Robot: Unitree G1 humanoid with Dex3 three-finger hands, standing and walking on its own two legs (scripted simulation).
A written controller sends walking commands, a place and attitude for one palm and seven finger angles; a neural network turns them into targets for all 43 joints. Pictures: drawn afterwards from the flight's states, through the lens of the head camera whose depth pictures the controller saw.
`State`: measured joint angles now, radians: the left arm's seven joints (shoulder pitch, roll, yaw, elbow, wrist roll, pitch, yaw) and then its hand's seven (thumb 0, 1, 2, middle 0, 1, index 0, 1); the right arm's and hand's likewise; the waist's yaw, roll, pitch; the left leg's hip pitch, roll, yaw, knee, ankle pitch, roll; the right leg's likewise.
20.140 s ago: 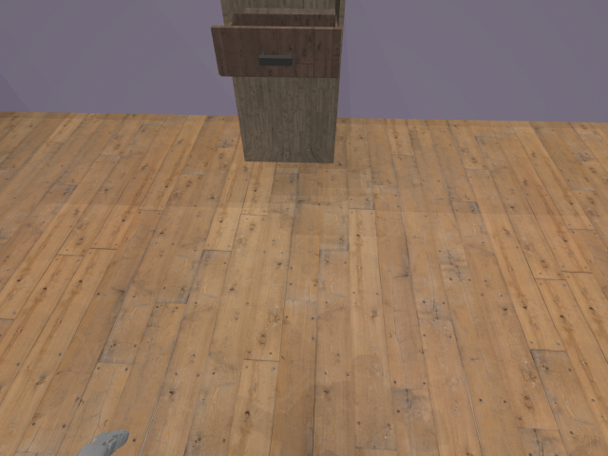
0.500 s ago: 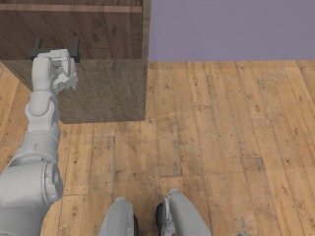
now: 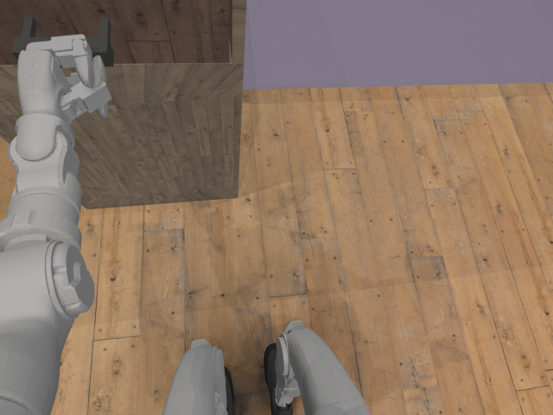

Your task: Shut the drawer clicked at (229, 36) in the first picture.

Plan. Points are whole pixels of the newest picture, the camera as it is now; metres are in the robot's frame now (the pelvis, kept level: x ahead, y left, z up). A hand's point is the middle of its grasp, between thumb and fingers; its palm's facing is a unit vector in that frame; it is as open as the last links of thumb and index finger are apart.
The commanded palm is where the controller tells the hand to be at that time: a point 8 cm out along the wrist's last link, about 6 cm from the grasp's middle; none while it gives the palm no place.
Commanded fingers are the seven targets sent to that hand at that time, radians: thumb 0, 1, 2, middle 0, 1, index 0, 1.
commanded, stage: push the drawer shut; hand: left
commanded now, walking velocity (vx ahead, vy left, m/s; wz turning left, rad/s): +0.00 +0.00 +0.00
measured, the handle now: (67, 38) +0.63 +0.21 +0.05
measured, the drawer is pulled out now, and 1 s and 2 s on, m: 0.00 0.00 0.00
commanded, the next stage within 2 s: pull the fist back off the drawer in 0.44 s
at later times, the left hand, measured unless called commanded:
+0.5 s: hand (86, 77) +0.56 +0.19 +0.05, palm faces +0.02 -1.00 -0.06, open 3.4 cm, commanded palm +0.61 +0.19 +0.05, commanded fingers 0.00 0.90 0.90 -1.40 -1.60 -1.40 -1.60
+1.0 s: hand (84, 78) +0.56 +0.19 +0.05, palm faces +0.01 -1.00 -0.03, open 3.3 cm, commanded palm +0.55 +0.19 +0.05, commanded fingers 0.00 0.90 0.90 -1.40 -1.60 -1.40 -1.60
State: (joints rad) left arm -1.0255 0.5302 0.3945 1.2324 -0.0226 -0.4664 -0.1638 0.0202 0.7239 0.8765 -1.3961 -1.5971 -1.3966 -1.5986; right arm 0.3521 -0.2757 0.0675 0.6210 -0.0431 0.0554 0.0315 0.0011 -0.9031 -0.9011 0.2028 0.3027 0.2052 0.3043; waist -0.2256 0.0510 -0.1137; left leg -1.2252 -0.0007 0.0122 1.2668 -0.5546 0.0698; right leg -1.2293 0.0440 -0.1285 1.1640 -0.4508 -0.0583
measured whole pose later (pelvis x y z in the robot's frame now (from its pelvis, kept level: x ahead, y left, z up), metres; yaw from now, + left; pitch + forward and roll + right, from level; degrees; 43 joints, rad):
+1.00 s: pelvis -0.03 +0.01 -0.02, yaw +0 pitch +32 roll -7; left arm -1.20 0.63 0.35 1.28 0.02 -0.37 -0.17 -0.01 0.50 0.83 -1.40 -1.60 -1.40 -1.60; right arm 0.42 -0.27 0.10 0.64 -0.06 0.00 0.05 0.00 -0.90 -0.90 0.20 0.30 0.21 0.30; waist -0.27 0.05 -0.11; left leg -1.36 -0.01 -0.02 1.34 -0.53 0.08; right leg -1.33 0.04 -0.17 1.18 -0.41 -0.05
